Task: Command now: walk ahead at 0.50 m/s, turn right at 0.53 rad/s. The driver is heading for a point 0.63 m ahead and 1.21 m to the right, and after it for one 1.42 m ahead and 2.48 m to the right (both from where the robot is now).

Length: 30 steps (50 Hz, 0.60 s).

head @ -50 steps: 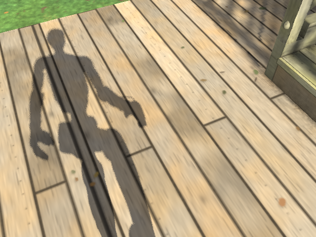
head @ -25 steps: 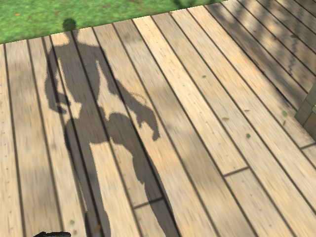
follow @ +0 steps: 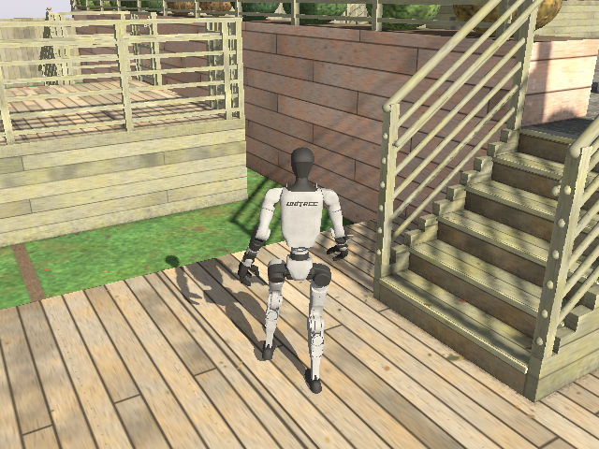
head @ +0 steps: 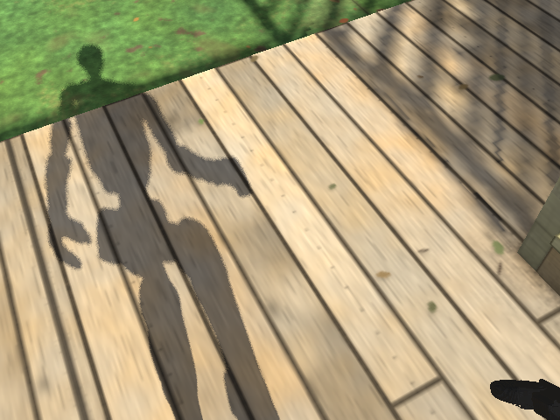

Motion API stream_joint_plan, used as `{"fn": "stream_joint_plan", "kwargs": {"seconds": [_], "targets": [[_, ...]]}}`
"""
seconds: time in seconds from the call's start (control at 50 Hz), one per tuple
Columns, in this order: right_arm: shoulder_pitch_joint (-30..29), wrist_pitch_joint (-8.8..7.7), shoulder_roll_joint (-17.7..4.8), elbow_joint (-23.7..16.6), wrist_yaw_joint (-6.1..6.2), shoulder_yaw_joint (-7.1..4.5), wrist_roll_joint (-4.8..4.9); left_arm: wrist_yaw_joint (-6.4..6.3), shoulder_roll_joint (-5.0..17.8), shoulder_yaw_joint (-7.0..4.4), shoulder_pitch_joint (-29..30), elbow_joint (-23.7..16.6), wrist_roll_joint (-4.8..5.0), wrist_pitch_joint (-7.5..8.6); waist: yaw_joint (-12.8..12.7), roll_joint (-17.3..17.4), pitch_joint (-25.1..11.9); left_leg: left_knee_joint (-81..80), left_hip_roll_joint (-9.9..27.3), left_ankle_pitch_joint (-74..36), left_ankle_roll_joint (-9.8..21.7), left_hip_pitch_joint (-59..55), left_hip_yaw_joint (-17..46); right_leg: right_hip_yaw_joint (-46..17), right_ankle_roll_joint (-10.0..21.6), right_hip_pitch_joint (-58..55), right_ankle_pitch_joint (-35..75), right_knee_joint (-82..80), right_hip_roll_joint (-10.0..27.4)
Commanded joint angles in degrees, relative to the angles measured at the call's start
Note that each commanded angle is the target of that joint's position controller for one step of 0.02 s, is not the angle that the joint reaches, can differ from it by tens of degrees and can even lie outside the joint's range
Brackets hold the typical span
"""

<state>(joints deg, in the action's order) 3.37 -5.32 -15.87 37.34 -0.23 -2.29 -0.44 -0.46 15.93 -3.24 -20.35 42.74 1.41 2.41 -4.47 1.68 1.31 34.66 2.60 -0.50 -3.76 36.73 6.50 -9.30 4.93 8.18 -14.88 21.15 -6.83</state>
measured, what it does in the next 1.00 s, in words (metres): walks ahead, turning right: left foot, then right foot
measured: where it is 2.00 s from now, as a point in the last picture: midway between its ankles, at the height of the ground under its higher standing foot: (458, 320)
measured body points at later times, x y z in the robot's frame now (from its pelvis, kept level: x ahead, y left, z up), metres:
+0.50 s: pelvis +0.26 +0.01 +0.00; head +0.30 -0.01 +0.44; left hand +0.54 +0.18 -0.08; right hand +0.20 -0.28 -0.12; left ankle +0.21 +0.14 -0.74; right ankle +0.37 -0.19 -0.69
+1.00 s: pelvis +0.52 -0.13 +0.00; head +0.54 -0.17 +0.44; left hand +0.73 +0.09 -0.10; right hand +0.59 -0.47 -0.07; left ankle +0.75 -0.11 -0.71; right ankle +0.41 -0.18 -0.74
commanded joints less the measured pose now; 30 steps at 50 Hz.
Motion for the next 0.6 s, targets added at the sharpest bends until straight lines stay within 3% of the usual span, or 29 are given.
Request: {"fn": "stream_joint_plan", "kwargs": {"seconds": [0.02,0.06,0.08,0.1,0.12,0.14,0.16,0.18,0.2,0.22,0.24,0.28,0.34,0.4,0.46,0.5,0.54,0.58,0.6], "targets": [[-6.46,-1.59,-4.94,-5.33,-0.62,-1.44,0.69,-0.65,9.35,-2.65,-2.0,-2.51,0.4,-0.06,-0.05,-6.71,-2.11,-5.52,-3.73,-1.2,0.56,-7.94,-1.89,-12.51,6.83,1.52,12.27,-2.18,12.86],[-5.15,-2.1,-6.21,-5.11,-0.88,-2.14,0.92,-0.81,9.48,-2.85,-1.35,-2.62,0.18,-0.46,1.27,-8.25,-2.14,-7.65,-3.93,3.13,2.05,-10.66,-1.42,-15.74,6.0,-0.96,12.69,0.91,13.89],[-2.22,-2.35,-6.8,-4.4,-0.79,-2.61,0.96,-0.81,9.16,-2.85,-0.35,-2.92,0.13,-0.63,3.09,-9.0,-2.83,-9.44,-3.95,3.85,3.28,-14.88,-2.04,-16.25,5.24,-0.8,14.28,3.18,13.45],[2.93,-2.58,-8.2,-3.31,-0.43,-3.43,0.58,-0.66,7.84,-2.43,0.64,-3.53,-0.07,-0.56,5.87,-8.72,-5.84,-11.09,-2.69,3.05,5.21,-23.5,-2.13,-14.75,3.61,0.92,17.16,8.29,11.15],[11.38,-2.73,-10.96,-2.63,0.11,-4.34,-0.44,-0.36,4.94,-1.38,1.66,-4.83,-0.74,-0.19,9.91,-4.92,-13.15,-8.84,5.59,4.15,9.12,-38.15,4.78,-10.78,1.55,7.37,13.01,21.82,8.33],[17.9,-1.93,-15.53,-0.86,0.34,-5.51,-1.18,-0.41,1.28,-0.16,-6.35,-5.8,0.15,0.39,8.08,11.31,-21.55,-10.35,19.2,10.82,18.79,-58.8,27.68,-2.14,-2.65,26.81,-11.37,40.63,0.06],[18.81,-1.41,-12.1,-0.35,0.0,-5.01,0.55,-0.47,5.73,-0.58,-7.27,-5.47,0.72,0.67,8.41,14.47,-20.53,-14.43,22.88,24.21,20.42,-58.65,39.5,-1.32,-3.66,35.94,-19.07,50.04,4.0],[16.14,-1.08,-8.0,-1.11,0.29,-3.94,0.68,-0.42,9.59,-1.72,-1.77,-5.55,0.71,0.41,9.88,7.42,-12.17,-16.05,20.01,27.19,17.76,-51.48,31.76,-1.34,-4.28,38.51,-13.79,53.33,6.53],[13.38,-0.62,-6.72,-1.31,0.43,-3.37,0.19,-0.43,9.7,-1.93,2.41,-6.41,0.06,0.07,9.37,3.13,-6.91,-16.99,17.3,22.22,15.6,-44.12,23.64,0.83,-4.65,37.51,-9.36,53.09,8.37],[11.36,-0.37,-5.7,-0.86,0.41,-2.95,-0.02,-0.28,9.03,-2.09,4.83,-7.31,-0.51,0.02,8.25,2.21,-2.91,-18.68,14.92,16.26,14.77,-37.9,18.12,1.4,-4.84,36.51,-6.6,50.78,9.77],[10.24,-0.42,-4.7,-0.53,0.43,-2.51,-0.36,0.03,8.11,-2.25,5.2,-7.67,-0.38,-0.2,6.84,3.35,-1.21,-20.29,13.0,12.17,13.97,-33.81,13.5,1.68,-4.77,34.44,-4.91,49.01,11.24],[9.48,-0.8,-4.47,0.41,0.24,-2.54,-0.09,0.43,5.5,-1.82,4.34,-7.83,0.21,-0.84,5.46,5.05,-0.36,-23.03,11.63,8.08,14.0,-29.74,7.69,3.14,-4.92,32.1,-3.67,46.62,12.41],[9.45,-1.23,-6.89,2.06,0.25,-3.3,0.14,0.31,4.45,-1.51,6.81,-8.98,-0.34,-1.44,5.09,3.5,0.41,-25.24,12.44,0.62,14.91,-29.23,1.7,3.87,-5.98,33.6,0.35,41.31,13.54],[8.56,-1.07,-8.52,3.3,0.4,-3.64,-0.47,1.23,4.03,-0.89,10.66,-9.93,-0.54,-1.1,6.14,2.77,0.25,-25.25,10.66,-3.69,14.26,-30.17,-5.55,5.4,-6.13,31.88,9.74,31.92,13.89],[11.52,-0.32,-10.2,5.13,0.51,-3.94,0.65,2.57,2.86,-0.31,16.25,-11.27,-0.08,-0.46,8.5,1.15,1.28,-24.93,10.9,-4.23,12.93,-32.56,-9.53,8.03,-5.04,29.72,15.62,22.64,12.61],[12.88,0.09,-11.72,6.03,0.52,-4.33,0.93,3.39,2.93,-0.27,19.02,-12.31,-0.07,-0.41,8.92,1.31,2.23,-24.95,12.43,-4.6,12.44,-35.19,-10.77,9.13,-4.0,29.21,14.56,19.04,12.3],[12.68,0.58,-12.67,6.38,0.52,-4.61,1.37,3.94,4.38,-0.61,20.27,-13.4,-0.25,-0.48,8.58,1.69,2.88,-22.64,13.29,-9.66,11.6,-38.62,-12.46,10.52,-2.4,28.3,9.96,16.45,11.43],[12.4,1.22,-14.34,6.45,0.86,-5.08,2.0,3.93,6.5,-1.72,17.45,-13.5,-0.73,-0.81,5.94,3.35,-0.23,-14.59,13.16,-28.7,10.36,-40.91,-14.98,14.14,-0.05,21.54,3.82,14.96,7.6],[11.93,1.72,-14.59,6.39,1.13,-5.08,2.33,3.74,8.26,-2.86,11.21,-12.11,-0.77,-1.0,2.02,3.07,-3.77,-5.47,11.86,-36.17,9.19,-40.05,-17.03,15.85,1.69,12.91,4.36,11.81,4.88]]}}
